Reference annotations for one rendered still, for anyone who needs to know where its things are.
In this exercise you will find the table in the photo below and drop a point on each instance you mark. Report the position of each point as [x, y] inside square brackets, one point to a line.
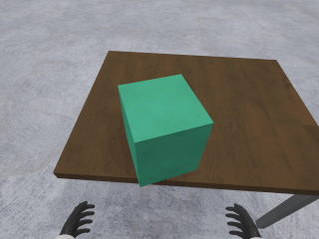
[263, 137]

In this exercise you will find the left robot hand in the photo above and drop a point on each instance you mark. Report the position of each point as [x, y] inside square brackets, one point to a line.
[73, 222]

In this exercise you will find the carton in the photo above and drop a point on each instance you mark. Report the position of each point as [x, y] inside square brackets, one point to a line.
[167, 127]

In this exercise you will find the right robot hand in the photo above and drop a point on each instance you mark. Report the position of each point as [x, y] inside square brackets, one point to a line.
[247, 226]

